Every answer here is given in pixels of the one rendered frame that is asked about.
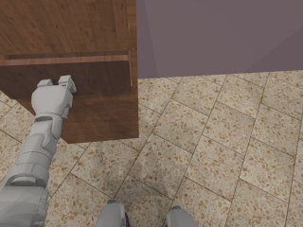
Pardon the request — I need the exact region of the robot left thigh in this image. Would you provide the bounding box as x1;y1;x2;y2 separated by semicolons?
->
95;202;126;227

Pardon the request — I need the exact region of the robot left upper arm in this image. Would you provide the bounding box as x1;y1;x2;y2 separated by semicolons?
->
0;185;49;227

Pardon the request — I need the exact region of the left robot hand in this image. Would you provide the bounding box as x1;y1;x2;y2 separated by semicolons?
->
31;75;77;119

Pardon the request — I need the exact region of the cabinet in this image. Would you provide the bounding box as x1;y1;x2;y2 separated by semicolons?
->
0;0;139;145

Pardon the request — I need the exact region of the handle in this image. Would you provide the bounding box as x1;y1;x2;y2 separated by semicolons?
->
66;91;73;108

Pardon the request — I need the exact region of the robot thigh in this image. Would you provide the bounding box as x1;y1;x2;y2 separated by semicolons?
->
166;208;199;227
95;202;126;227

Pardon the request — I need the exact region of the robot right thigh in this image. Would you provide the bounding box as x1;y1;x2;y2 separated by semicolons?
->
166;208;199;227

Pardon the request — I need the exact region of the drawer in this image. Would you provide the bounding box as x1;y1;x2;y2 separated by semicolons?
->
0;50;132;100

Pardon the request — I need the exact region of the left robot forearm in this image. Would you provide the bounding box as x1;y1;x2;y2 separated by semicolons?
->
0;113;62;192

